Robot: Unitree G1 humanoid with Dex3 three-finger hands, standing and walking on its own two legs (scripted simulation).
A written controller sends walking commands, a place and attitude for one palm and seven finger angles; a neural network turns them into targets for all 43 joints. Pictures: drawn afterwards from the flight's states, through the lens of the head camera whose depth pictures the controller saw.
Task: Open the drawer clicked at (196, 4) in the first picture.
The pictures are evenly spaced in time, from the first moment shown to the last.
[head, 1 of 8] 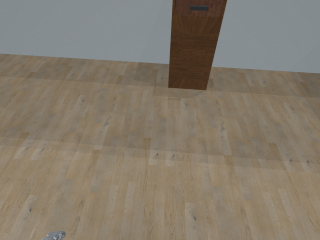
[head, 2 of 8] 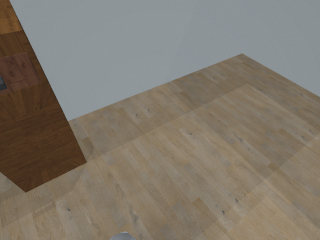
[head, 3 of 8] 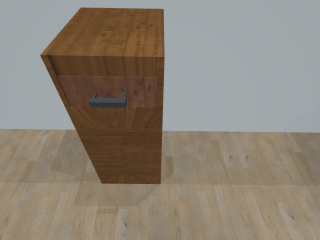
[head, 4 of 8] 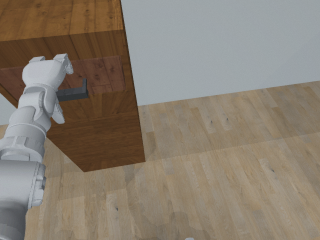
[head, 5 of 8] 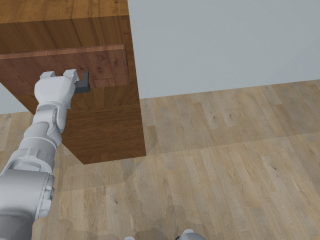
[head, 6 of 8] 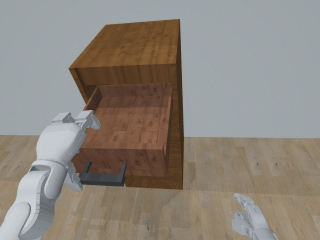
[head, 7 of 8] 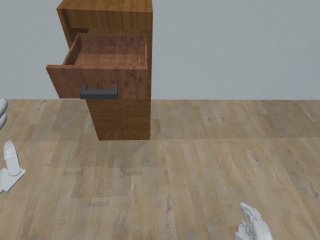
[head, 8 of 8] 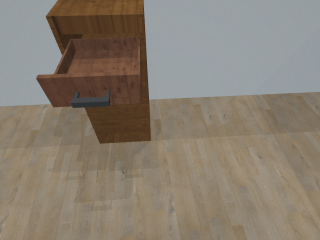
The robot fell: no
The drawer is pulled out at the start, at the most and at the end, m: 0.00 0.30 0.30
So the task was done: yes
